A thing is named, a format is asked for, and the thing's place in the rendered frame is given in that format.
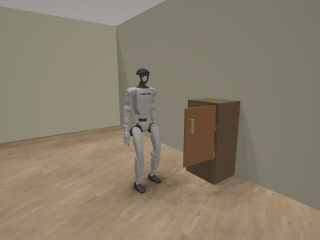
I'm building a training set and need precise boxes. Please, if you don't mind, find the right robot upper arm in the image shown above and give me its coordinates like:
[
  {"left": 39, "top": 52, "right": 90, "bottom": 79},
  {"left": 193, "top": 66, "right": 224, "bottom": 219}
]
[{"left": 124, "top": 87, "right": 137, "bottom": 112}]

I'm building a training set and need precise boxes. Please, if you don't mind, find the robot right hand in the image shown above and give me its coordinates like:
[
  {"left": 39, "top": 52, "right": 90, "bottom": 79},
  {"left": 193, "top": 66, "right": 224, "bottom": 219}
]
[{"left": 123, "top": 130, "right": 131, "bottom": 147}]

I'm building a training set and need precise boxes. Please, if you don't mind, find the handle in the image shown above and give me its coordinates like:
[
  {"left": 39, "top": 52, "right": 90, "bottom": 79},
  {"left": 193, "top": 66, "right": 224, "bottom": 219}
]
[{"left": 188, "top": 119, "right": 194, "bottom": 134}]

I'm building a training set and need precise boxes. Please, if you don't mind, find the cupboard door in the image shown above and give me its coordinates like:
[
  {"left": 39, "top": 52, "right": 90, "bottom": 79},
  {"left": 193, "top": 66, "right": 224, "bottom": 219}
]
[{"left": 183, "top": 105, "right": 216, "bottom": 168}]

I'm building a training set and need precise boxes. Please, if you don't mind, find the left robot thigh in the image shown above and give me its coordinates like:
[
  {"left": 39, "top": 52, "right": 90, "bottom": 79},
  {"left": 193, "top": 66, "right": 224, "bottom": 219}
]
[{"left": 148, "top": 123, "right": 161, "bottom": 159}]

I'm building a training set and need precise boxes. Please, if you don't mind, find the robot right shin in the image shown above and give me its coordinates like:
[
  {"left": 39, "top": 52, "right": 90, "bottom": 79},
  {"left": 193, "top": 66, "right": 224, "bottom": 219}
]
[{"left": 134, "top": 157, "right": 144, "bottom": 185}]

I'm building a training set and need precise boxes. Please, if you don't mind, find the left robot forearm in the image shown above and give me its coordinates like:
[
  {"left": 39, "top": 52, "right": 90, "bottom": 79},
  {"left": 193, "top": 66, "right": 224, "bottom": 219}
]
[{"left": 150, "top": 109, "right": 157, "bottom": 125}]

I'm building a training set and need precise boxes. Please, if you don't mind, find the right robot forearm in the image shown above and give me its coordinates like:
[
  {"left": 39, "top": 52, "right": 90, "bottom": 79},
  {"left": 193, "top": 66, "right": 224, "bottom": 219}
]
[{"left": 123, "top": 106, "right": 130, "bottom": 131}]

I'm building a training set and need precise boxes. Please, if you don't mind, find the left robot upper arm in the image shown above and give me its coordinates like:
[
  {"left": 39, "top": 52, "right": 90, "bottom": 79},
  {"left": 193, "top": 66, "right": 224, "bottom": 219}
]
[{"left": 150, "top": 87, "right": 157, "bottom": 110}]

